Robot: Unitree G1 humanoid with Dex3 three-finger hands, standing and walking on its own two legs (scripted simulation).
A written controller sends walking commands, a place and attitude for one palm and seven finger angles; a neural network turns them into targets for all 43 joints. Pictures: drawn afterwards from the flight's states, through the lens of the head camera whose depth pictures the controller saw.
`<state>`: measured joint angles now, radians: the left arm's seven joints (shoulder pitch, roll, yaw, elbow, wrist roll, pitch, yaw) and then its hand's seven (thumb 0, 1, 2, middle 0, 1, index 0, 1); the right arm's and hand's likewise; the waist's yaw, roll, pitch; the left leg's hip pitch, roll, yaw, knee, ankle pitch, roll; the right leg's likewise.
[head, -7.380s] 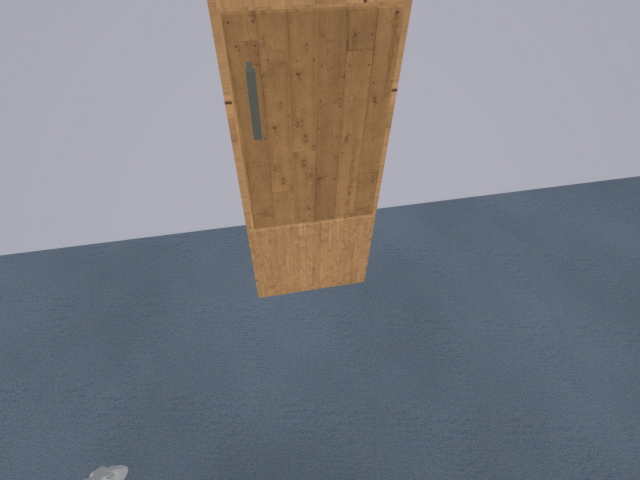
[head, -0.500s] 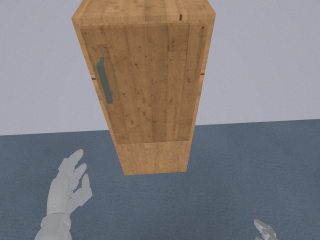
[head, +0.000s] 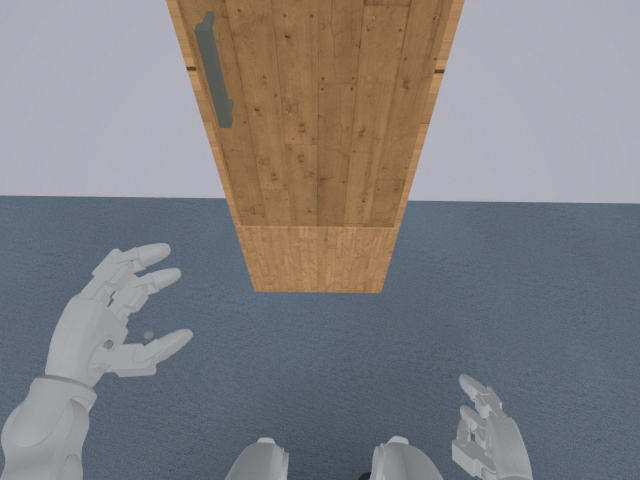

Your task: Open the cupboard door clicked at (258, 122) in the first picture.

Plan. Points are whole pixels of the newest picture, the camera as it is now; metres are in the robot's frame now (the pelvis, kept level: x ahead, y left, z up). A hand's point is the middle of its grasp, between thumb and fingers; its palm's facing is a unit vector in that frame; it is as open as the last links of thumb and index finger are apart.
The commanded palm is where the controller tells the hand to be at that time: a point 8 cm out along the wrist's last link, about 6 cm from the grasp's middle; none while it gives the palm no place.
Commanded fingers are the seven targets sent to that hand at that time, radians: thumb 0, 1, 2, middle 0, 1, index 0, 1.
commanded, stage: raise the hand with hooked fingers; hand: left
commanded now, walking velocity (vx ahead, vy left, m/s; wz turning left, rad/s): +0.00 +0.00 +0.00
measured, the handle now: (218, 73) +0.65 +0.21 +0.13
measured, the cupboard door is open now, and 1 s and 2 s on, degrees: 0 0 0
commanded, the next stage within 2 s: move the hooked fingers beside the handle in 1.36 s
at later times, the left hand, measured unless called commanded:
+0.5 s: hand (67, 284) +0.28 +0.28 +0.12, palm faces +0.08 -1.00 -0.05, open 13.3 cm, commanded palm +0.25 +0.33 +0.11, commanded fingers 0.00 -0.50 0.30 -0.30 -1.20 -0.30 -1.20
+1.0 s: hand (52, 223) +0.34 +0.30 +0.15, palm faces +0.05 -1.00 -0.03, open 14.0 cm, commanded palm +0.30 +0.35 +0.14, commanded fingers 0.00 -0.50 0.30 -0.30 -1.20 -0.30 -1.20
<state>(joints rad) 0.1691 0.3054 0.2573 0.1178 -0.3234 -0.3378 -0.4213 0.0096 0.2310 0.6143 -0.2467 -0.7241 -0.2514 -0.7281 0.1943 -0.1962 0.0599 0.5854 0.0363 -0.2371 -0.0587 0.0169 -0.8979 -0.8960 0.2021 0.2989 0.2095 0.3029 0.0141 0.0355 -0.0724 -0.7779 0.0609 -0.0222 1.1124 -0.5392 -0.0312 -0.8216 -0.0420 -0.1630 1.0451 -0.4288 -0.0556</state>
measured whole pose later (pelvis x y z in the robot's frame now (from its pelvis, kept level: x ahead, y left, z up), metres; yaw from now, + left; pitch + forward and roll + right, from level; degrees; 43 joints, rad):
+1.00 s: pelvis +0.03 +0.03 +0.05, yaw -1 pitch +7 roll -1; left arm -0.11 0.42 0.44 0.40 -0.34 -0.17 -0.46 -0.01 -0.50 0.30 -0.30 -1.20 -0.30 -1.20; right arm 0.29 -0.28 0.05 0.60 0.04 -0.21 -0.08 0.02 -0.90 -0.90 0.20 0.30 0.21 0.30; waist 0.01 0.03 -0.05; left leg -0.45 0.03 0.04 0.76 -0.42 0.02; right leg -0.51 -0.04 -0.10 0.70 -0.30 0.00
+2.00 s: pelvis +0.02 +0.02 +0.05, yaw -2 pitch +9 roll -1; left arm -0.44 0.48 0.48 0.78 -0.26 -0.28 -0.43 -0.01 -0.50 0.30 -0.30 -1.20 -0.31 -1.20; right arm 0.33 -0.30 0.04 0.61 0.03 -0.15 -0.08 0.02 -0.90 -0.90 0.20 0.30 0.21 0.30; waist -0.04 0.00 -0.04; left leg -0.54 0.04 0.06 0.79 -0.42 0.00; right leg -0.61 -0.03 -0.09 0.74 -0.29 -0.02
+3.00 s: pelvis +0.03 +0.04 +0.03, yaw -4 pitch +22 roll -3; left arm -1.04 0.76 0.53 1.30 -0.05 -0.32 -0.35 -0.01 -0.50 0.30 -0.30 -1.20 -0.30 -1.20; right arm 0.44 -0.30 0.06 0.61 -0.02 0.07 -0.04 0.01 -0.90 -0.90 0.20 0.30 0.21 0.30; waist -0.21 0.01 -0.06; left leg -0.82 0.07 0.04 0.91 -0.47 0.02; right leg -0.87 -0.01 -0.09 0.78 -0.30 0.00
